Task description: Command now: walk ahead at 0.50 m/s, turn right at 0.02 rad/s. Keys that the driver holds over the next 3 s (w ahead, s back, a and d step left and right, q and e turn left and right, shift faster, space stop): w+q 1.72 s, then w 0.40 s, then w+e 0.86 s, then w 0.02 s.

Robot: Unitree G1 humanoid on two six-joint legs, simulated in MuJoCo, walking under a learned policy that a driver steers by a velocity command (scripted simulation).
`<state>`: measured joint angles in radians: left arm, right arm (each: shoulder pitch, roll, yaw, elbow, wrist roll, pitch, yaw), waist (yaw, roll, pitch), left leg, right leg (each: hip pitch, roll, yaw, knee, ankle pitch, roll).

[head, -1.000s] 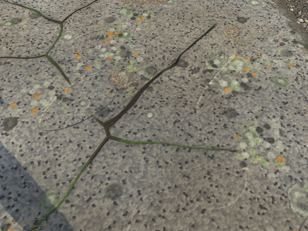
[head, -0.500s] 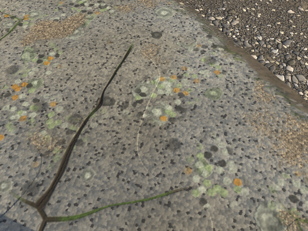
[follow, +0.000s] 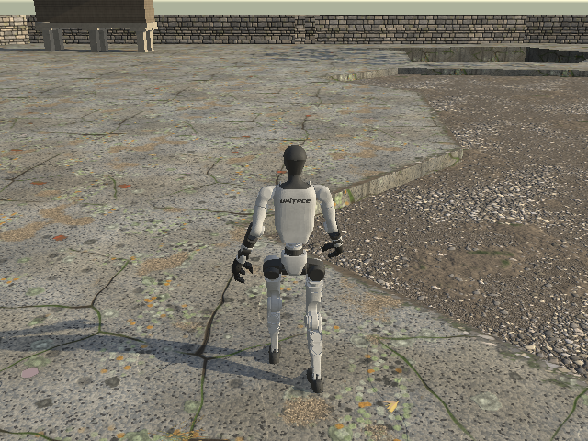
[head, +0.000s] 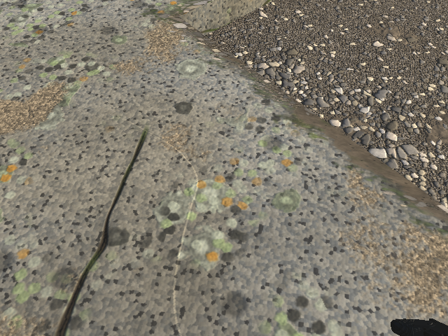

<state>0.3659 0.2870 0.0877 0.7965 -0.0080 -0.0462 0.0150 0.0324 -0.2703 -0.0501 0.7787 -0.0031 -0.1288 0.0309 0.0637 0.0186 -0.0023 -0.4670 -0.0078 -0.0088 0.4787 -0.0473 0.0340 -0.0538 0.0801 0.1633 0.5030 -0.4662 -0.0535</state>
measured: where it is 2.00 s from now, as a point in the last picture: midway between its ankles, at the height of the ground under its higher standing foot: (125, 216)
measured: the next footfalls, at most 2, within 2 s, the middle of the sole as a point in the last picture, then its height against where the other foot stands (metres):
right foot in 0.46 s outside the picture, level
left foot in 0.96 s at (162, 300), level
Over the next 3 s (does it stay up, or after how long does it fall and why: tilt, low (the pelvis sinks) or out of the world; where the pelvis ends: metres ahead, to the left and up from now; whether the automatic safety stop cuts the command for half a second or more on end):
stays up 1.20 0.98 0.00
